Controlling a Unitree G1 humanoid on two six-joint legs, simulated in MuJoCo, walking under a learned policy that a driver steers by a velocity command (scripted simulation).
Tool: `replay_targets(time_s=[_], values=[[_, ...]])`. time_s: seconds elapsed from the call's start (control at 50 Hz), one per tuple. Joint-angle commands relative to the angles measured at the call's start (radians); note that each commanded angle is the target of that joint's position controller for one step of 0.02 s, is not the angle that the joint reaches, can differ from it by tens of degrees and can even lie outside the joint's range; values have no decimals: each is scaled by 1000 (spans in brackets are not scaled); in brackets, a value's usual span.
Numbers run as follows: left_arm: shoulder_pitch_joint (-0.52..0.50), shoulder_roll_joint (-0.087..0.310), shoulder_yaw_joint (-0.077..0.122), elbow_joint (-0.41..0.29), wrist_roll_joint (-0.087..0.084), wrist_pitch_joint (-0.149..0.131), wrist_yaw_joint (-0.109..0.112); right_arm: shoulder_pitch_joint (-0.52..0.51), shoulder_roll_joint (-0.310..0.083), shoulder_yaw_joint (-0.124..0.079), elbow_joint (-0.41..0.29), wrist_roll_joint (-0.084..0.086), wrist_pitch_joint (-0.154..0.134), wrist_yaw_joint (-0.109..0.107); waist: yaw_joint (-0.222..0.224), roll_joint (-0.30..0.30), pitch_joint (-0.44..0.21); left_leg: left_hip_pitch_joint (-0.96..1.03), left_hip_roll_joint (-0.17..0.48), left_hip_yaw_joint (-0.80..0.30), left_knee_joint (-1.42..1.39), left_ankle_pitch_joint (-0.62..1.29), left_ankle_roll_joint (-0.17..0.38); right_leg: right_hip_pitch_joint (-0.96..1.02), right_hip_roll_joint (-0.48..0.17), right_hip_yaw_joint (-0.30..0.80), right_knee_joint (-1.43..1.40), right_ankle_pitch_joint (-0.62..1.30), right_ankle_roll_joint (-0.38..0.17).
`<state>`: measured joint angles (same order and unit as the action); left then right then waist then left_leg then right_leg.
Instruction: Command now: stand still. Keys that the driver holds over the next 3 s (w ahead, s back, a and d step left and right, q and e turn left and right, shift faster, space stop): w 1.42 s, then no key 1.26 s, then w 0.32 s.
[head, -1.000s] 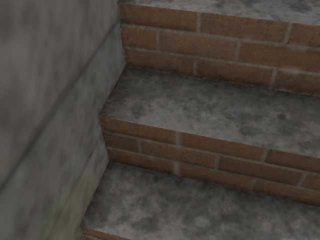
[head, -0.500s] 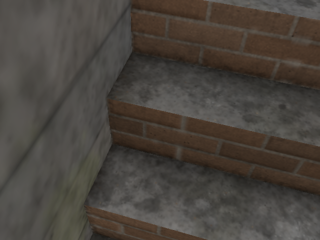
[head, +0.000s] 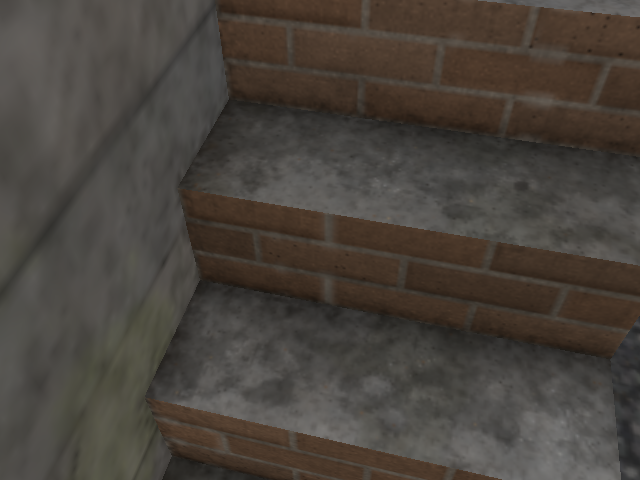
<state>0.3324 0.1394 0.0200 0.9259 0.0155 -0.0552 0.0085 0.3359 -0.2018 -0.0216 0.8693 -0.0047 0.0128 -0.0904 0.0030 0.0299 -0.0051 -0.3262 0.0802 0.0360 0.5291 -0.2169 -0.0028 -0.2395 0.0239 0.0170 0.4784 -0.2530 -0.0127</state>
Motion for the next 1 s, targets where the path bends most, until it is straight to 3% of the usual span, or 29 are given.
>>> replay_targets(time_s=[0.02,0.04,0.06,0.16,0.18,0.3,0.42,0.52,0.68,0.7,0.76,0.96,0.98,1.0], values=[[50,95,21,-29,-4,-11,-3,38,-75,-13,-33,0,-10,-1,4,-33,63,17,57,-63,-86,-86,79,-81,-120,118,-147,-10,-142],[51,92,21,-26,-4,-12,-4,42,-73,-12,-29,0,-10,-1,4,-29,61,19,58,-63,-87,-86,79,-80,-119,117,-147,-6,-142],[68,98,25,-30,3,-17,1,43,-103,-23,-28,3,-7,-11,5,-27,68,15,53,-63,-78,-110,75,-75,-125,121,-156,-29,-147],[62,92,25,-30,-1,-20,3,51,-87,-19,-17,2,-5,-17,-1,-39,69,27,59,-67,-85,-97,74,-80,-120,113,-154,-8,-148],[60,88,21,-19,-7,-19,-4,62,-52,-7,-10,-1,-8,-10,-3,-37,64,41,67,-66,-91,-67,75,-87,-116,106,-152,19,-146],[70,93,24,0,-9,-21,-12,77,-72,-8,-1,-1,-14,-7,0,-20,44,66,74,-70,-104,-28,79,-56,-114,88,-136,90,-138],[80,104,25,16,-14,-22,-4,64,-70,1,18,1,-19,-10,1,-8,47,78,76,-95,-127,-44,85,-66,-113,81,-123,98,-124],[78,98,21,20,-7,-12,-11,87,-67,8,32,8,-32,-26,6,-10,22,113,83,-91,-87,87,88,-74,-112,61,-114,126,-114],[82,104,16,33,-7,-3,-8,82,-66,14,36,6,-25,-28,7,4,43,88,87,-109,-114,7,91,-89,-114,55,-112,78,-106],[55,126,21,23,-10,-1,-7,89,-73,7,31,10,-24,-34,2,8,53,73,89,-116,-110,-7,95,-96,-110,52,-94,85,-114],[60,113,18,26,-11,2,-6,84,-72,6,26,8,-20,-37,10,16,44,58,94,-129,-123,-56,98,-99,-110,51,-85,66,-117],[62,112,15,25,-6,4,-6,91,-73,1,22,6,-20,-31,18,9,49,29,89,-137,-141,-118,99,-96,-103,53,-73,23,-123],[88,90,8,36,-3,1,-7,87,-64,8,30,3,-20,-25,20,2,37,46,84,-127,-145,-111,95,-91,-108,57,-96,11,-115],[85,97,9,37,-2,-1,-7,91,-62,8,32,4,-21,-22,15,-5,47,49,79,-120,-141,-97,92,-91,-107,57,-102,11,-113]])
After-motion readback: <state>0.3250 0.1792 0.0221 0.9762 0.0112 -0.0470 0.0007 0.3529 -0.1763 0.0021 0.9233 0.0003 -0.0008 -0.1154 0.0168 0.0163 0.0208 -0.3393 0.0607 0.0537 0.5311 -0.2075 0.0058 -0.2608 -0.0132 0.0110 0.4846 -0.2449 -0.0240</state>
